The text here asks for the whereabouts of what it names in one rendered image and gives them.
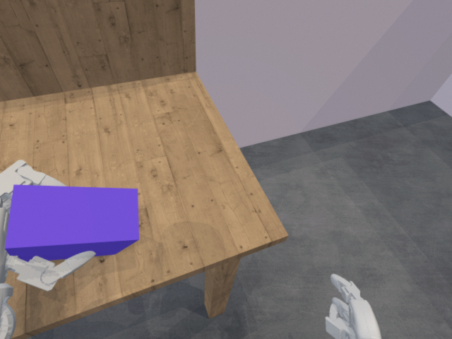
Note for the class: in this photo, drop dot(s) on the left robot forearm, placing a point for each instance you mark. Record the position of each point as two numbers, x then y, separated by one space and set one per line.
7 314

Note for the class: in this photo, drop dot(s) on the sponge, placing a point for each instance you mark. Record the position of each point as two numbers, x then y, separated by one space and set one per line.
58 222

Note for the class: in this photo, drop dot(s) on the robot right hand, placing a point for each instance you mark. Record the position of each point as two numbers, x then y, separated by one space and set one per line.
358 320

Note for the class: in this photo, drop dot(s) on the table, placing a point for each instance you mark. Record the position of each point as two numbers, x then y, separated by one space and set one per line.
105 93

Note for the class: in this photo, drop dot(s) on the robot left hand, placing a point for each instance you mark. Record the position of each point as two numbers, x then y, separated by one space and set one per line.
38 272

